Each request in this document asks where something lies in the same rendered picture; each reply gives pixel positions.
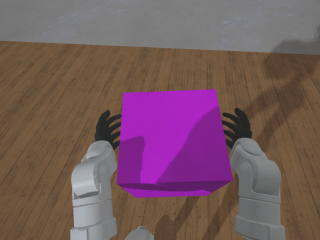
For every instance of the left robot hand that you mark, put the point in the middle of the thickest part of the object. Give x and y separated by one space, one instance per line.
103 131

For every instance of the right robot hand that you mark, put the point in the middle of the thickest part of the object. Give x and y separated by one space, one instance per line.
242 130

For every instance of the left robot shin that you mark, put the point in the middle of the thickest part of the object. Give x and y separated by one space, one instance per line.
143 227

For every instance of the carton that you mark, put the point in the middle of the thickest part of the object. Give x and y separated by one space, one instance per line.
172 144

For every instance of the robot left forearm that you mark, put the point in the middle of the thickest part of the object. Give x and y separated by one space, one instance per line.
92 194

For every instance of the robot left thigh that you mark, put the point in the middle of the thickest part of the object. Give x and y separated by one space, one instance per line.
140 234

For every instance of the robot right forearm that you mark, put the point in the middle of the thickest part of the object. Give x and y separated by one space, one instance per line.
259 191

